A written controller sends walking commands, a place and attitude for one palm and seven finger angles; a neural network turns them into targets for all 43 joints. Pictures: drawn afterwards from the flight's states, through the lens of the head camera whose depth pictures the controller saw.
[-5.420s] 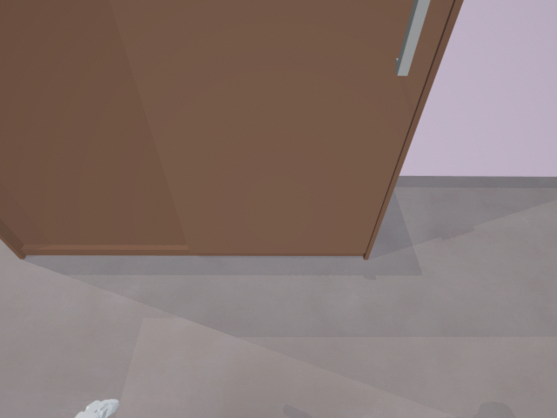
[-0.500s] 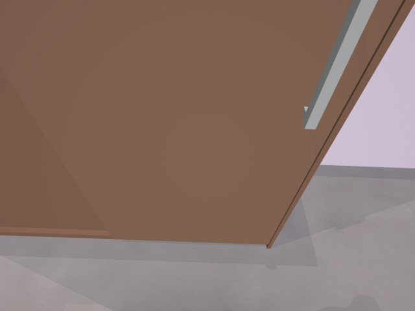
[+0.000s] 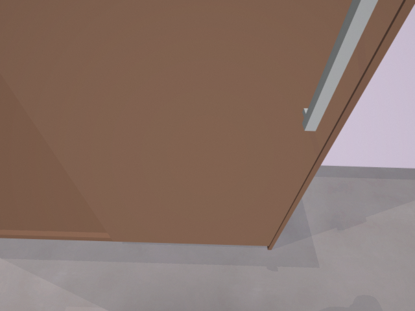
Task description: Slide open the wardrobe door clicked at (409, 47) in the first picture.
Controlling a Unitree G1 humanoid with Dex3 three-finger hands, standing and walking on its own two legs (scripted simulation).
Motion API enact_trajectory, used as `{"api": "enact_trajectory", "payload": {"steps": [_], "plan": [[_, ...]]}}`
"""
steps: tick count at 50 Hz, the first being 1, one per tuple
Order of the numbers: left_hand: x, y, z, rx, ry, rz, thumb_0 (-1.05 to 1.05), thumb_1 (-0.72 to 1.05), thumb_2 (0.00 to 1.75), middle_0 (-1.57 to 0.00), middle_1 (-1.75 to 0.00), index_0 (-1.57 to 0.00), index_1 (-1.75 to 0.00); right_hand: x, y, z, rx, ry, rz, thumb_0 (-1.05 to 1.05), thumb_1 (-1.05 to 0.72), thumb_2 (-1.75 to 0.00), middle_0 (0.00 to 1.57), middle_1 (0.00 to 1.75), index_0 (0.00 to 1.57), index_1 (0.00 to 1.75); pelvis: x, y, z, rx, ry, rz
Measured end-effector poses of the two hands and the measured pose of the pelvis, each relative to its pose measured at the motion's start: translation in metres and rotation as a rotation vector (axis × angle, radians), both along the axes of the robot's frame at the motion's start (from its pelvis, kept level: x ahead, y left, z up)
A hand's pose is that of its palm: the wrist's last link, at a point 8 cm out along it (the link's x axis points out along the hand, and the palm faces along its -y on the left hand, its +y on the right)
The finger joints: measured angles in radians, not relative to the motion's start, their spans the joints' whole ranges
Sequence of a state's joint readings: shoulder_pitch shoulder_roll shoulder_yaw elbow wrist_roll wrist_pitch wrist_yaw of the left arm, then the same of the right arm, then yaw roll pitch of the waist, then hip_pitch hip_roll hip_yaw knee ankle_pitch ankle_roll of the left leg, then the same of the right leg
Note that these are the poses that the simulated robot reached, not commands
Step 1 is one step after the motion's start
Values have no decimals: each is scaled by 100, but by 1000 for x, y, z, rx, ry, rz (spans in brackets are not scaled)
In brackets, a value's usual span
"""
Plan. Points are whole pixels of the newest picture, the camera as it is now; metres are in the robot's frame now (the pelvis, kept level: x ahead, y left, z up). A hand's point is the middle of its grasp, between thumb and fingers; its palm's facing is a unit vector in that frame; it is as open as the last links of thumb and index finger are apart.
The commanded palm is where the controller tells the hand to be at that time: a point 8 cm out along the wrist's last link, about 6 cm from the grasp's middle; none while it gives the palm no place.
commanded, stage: look again from close up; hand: right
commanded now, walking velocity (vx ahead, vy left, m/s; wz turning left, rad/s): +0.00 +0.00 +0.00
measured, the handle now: (329, 66) +0.50 -0.20 +0.23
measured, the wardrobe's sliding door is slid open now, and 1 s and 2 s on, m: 0.00 0.00 0.00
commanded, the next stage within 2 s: raise the hand with hooked fingers in 0.04 s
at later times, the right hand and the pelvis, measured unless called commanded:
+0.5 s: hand (317, 302) +0.16 -0.17 +0.00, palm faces -0.06 +1.00 +0.00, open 8.2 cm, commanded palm +0.12 -0.25 +0.00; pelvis -0.03 +0.00 -0.05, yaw +0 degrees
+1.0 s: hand (383, 266) +0.19 -0.25 +0.09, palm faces +0.05 +1.00 -0.07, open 11.2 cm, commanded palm +0.15 -0.29 +0.10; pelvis -0.02 -0.02 -0.02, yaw -2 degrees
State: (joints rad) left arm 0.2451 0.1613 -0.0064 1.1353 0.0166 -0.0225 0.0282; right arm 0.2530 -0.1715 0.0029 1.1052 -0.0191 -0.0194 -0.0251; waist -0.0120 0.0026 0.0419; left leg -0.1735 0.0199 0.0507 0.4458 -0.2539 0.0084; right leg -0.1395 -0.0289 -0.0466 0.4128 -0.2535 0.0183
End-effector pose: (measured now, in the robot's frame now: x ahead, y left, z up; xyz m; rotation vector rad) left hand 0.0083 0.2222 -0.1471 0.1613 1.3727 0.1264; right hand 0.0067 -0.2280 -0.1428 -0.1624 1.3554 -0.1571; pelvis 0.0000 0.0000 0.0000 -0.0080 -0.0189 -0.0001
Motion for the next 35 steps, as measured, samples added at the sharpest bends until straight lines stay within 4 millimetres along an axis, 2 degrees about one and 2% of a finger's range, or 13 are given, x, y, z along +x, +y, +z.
{"api": "enact_trajectory", "payload": {"steps": [8, 9, 11, 15, 17, 18, 20, 23, 26, 28, 31, 35], "plan": [[1, 1, 0, 2, -5, 0, 0, 91, 90, -20, -30, -20, -30, 1, -1, 0, -7, -11, 1, 1, -91, -90, 20, 30, 20, 30, -1, 0, 0, 7, 1, -2], [4, 3, 1, 8, -38, 5, 0, 91, 90, -20, -30, -20, -30, 9, -2, 5, 1, -65, -51, 1, -91, -90, 20, 30, 20, 30, -3, -1, -1, 9, -1, -2], [19, 6, 8, 42, -179, -4, 0, 91, 90, -20, -30, -20, -30, 50, -9, 38, -24, -347, -109, 2, -90, -90, 20, 30, 20, 30, -5, -2, -3, 2, -7, -1], [66, 14, 25, 68, -484, -18, 1, 91, 90, -20, -30, -20, -30, 130, -13, 125, -34, -936, -91, 2, -87, -88, 20, 32, 20, 33, -12, -4, -10, 0, 18, -32], [92, 18, 35, 71, -618, -33, 1, 91, 90, -20, -30, -20, -30, 154, -10, 158, 0, -1181, -28, 2, -84, -87, 20, 34, 20, 34, -17, -4, -16, -2, 50, -25], [104, 20, 40, 72, -677, -44, 1, 91, 90, -20, -30, -20, -30, 160, -7, 168, 28, -1281, 16, 2, -83, -86, 20, 35, 20, 36, -19, -4, -21, -4, 67, -20], [127, 24, 52, 74, -781, -69, 1, 90, 90, -20, -30, -20, -30, 163, 1, 175, 89, -1408, 130, 1, -79, -85, 20, 38, 21, 38, -25, -2, -30, -6, 90, -10], [155, 28, 68, 87, -896, -100, 1, 90, 90, -20, -30, -20, -30, 148, 6, 159, 172, -1390, 238, 1, -73, -82, 21, 41, 21, 42, -30, -1, -42, -8, 109, 0], [173, 27, 82, 113, -959, -132, 1, 90, 90, -20, -30, -20, -30, 122, -4, 136, 197, -1282, 170, 1, -66, -79, 22, 46, 22, 46, -31, 0, -49, -5, 116, -7], [180, 23, 86, 123, -975, -161, 1, 90, 90, -20, -30, -20, -30, 106, -15, 131, 150, -1248, 99, 1, -61, -77, 23, 49, 23, 49, -31, 0, -51, 6, 114, -18], [183, 12, 82, 118, -960, -212, 1, 90, 90, -19, -30, -20, -30, 93, -30, 143, 58, -1297, 57, 2, -54, -75, 23, 53, 23, 53, -31, 0, -52, 26, 108, -40], [172, -6, 65, 72, -894, -242, 1, 90, 90, -19, -30, -20, -30, 106, -36, 171, 35, -1417, 124, 2, -45, -71, 23, 59, 23, 59, -34, -1, -51, 47, 94, -61]]}}
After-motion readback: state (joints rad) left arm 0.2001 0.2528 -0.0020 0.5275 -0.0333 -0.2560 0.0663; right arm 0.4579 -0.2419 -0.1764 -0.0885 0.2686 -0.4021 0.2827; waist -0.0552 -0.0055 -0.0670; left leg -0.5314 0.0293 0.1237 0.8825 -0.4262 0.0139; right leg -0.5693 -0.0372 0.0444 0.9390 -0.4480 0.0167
